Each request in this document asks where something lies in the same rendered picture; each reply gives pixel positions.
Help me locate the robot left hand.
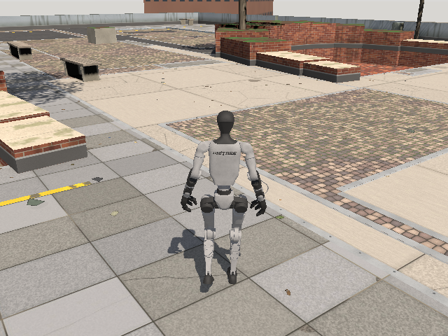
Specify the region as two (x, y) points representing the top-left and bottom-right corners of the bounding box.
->
(181, 196), (197, 212)

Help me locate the robot right hand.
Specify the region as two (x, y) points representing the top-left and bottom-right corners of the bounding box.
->
(250, 199), (267, 216)

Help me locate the right robot upper arm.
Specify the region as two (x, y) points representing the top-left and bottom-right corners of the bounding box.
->
(240, 141), (258, 181)

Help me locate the robot left forearm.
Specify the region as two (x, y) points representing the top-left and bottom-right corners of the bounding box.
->
(183, 168), (197, 198)

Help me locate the left robot upper arm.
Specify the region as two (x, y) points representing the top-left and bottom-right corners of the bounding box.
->
(190, 141), (211, 179)

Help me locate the robot head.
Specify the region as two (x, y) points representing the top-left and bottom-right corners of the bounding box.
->
(213, 111), (237, 144)

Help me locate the robot right forearm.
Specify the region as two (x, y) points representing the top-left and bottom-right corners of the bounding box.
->
(251, 170), (265, 202)

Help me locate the robot left foot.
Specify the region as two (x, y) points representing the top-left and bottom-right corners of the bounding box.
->
(203, 273), (214, 284)

